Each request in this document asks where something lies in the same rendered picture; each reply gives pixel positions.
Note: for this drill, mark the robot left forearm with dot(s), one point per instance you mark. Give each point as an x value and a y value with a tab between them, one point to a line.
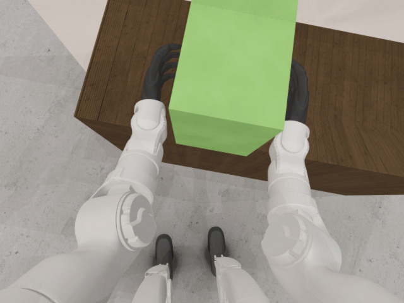
140	161

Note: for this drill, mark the robot right thigh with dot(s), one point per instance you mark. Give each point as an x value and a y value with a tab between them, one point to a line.
237	286

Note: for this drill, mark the carton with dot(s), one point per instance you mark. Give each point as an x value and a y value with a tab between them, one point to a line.
231	85

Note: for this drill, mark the right robot upper arm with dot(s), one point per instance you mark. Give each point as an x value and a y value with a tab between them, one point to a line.
306	262

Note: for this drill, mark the left robot hand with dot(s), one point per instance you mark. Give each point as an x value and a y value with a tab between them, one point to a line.
155	77

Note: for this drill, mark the right robot hand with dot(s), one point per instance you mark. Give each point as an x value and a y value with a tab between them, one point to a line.
298	94

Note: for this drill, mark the pedestal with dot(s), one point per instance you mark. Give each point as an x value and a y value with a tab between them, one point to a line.
356	99

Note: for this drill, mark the left robot upper arm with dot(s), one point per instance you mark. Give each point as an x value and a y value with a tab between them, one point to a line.
110	231

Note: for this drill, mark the robot right forearm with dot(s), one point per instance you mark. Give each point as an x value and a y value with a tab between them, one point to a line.
288	183

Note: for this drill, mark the robot right foot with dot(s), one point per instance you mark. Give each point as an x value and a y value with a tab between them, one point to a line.
216	245

